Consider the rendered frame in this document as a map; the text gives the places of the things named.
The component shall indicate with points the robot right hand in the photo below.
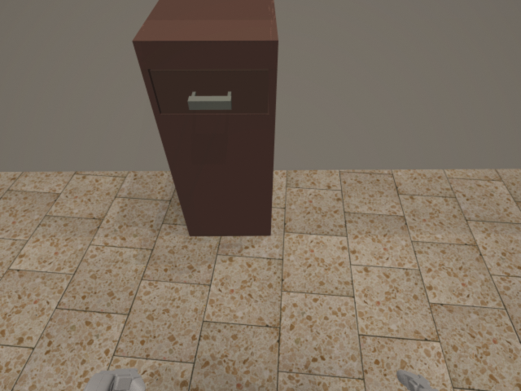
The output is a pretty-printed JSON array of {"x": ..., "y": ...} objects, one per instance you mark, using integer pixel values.
[{"x": 414, "y": 382}]

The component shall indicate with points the drawer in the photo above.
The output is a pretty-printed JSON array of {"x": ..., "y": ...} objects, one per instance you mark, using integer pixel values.
[{"x": 249, "y": 88}]

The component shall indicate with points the cabinet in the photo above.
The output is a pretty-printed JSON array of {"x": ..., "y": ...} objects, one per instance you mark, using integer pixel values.
[{"x": 222, "y": 164}]

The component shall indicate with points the handle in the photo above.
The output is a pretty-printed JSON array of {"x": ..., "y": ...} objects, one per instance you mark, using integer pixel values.
[{"x": 210, "y": 102}]

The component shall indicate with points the robot left hand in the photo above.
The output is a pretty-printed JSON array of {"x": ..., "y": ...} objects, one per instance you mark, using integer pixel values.
[{"x": 125, "y": 379}]

